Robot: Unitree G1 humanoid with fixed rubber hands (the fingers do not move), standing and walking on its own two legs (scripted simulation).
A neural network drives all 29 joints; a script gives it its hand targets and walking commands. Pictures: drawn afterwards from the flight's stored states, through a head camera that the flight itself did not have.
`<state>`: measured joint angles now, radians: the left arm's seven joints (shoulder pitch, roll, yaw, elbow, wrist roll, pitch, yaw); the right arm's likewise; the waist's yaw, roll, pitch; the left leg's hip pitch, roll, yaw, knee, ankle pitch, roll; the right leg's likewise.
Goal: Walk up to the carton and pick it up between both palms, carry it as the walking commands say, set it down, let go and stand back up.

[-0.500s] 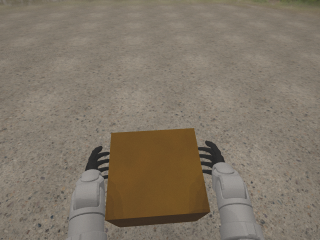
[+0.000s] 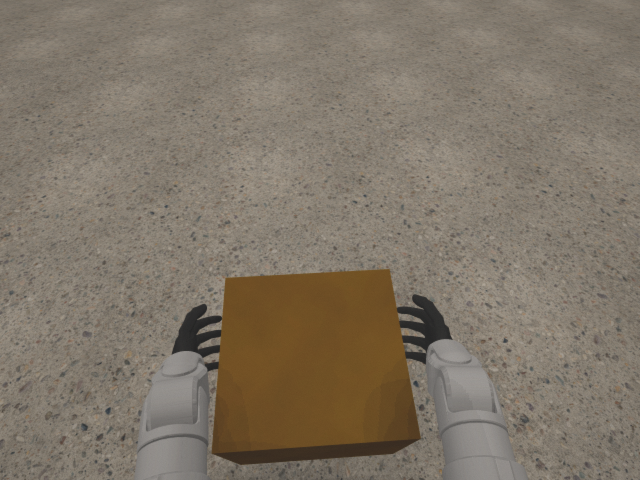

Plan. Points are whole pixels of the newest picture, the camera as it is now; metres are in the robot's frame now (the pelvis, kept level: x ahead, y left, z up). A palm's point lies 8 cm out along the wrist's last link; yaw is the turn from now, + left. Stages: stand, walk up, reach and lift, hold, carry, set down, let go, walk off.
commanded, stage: set down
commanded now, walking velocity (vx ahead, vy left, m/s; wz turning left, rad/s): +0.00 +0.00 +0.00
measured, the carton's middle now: (313, 369) +0.31 +0.02 -0.08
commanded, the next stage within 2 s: none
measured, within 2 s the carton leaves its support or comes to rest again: neither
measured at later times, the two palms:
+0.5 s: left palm (208, 383) +0.29 +0.17 -0.09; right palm (420, 370) +0.31 -0.15 -0.09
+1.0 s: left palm (210, 393) +0.32 +0.19 -0.18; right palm (394, 377) +0.34 -0.13 -0.18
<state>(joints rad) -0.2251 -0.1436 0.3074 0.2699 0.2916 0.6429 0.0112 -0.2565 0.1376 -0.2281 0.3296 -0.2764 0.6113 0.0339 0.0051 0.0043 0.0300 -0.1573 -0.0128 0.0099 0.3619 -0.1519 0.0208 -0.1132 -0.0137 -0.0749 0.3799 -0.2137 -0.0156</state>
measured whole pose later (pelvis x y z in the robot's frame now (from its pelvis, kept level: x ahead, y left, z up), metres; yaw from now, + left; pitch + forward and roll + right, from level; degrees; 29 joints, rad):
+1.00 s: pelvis -0.06 +0.00 -0.11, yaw -1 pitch +36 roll -1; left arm -0.56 -0.16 0.49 0.39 0.31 0.29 0.01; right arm -0.59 0.14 -0.39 0.47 -0.28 0.28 -0.01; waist 0.05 -0.02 -0.18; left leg -1.39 0.00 0.01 1.05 -0.29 0.02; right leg -1.34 -0.01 -0.06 1.08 -0.36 -0.03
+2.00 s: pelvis -0.09 +0.00 -0.26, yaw -2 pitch +50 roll -2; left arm -0.87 -0.06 0.50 0.43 0.24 0.31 0.06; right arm -0.93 0.05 -0.41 0.55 -0.24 0.29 -0.07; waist 0.05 -0.03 -0.19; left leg -2.07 0.00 0.00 1.61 -0.41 0.02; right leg -2.02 0.00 -0.05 1.64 -0.50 -0.03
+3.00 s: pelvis -0.10 +0.00 -0.36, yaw -2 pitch +47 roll -2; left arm -1.25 0.17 0.46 0.69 0.11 0.27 0.04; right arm -1.27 -0.13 -0.35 0.73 -0.12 0.26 -0.08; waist 0.09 -0.02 0.15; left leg -2.32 0.00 0.00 1.96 -0.46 0.02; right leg -2.27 0.00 -0.05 2.01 -0.57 -0.03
